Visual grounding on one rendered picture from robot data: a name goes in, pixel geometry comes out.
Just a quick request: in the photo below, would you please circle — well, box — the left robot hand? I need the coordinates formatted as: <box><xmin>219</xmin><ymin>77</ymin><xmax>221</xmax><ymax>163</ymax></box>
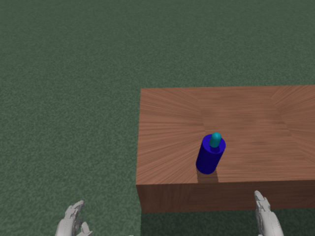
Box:
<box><xmin>55</xmin><ymin>200</ymin><xmax>93</xmax><ymax>236</ymax></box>

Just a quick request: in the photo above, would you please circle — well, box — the bottle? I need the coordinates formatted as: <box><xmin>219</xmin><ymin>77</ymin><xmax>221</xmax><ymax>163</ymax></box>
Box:
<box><xmin>196</xmin><ymin>132</ymin><xmax>226</xmax><ymax>174</ymax></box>

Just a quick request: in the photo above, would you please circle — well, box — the right robot hand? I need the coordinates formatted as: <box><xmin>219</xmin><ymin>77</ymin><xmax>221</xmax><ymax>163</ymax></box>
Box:
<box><xmin>254</xmin><ymin>190</ymin><xmax>284</xmax><ymax>236</ymax></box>

